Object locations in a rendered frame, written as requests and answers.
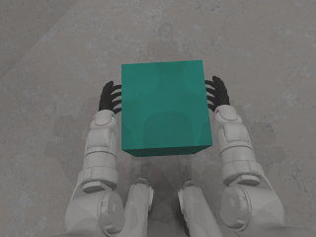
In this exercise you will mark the robot left hand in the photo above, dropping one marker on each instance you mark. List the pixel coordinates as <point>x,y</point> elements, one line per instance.
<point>106,102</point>

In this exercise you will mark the left robot shin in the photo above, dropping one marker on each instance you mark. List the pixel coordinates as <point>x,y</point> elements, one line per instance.
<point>140,181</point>

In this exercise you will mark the robot left upper arm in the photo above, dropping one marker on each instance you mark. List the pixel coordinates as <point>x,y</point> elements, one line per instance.
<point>98,214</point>

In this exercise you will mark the left robot forearm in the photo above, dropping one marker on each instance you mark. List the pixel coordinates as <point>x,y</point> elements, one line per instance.
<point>99,170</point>

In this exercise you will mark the robot right upper arm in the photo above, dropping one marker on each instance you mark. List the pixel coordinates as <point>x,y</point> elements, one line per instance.
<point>256,212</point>

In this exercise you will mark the carton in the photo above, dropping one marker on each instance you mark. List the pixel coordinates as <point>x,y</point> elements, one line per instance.
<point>164,109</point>

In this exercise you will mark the right robot forearm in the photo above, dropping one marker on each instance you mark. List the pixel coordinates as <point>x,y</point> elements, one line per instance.
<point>239,164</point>

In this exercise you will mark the robot left thigh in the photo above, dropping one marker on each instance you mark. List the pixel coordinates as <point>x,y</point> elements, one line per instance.
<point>136,209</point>

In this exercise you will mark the robot right hand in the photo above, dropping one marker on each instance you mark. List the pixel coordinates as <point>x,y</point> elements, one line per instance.
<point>220,93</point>

